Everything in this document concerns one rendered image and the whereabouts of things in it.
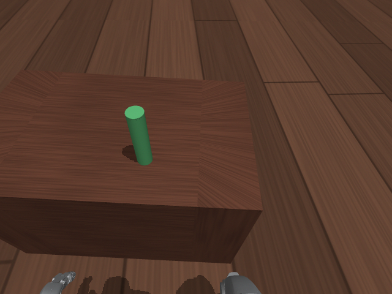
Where can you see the left robot hand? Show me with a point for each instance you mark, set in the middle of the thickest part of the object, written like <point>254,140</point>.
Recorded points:
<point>59,282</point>

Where can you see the can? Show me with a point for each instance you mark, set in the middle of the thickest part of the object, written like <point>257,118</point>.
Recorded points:
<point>136,121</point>

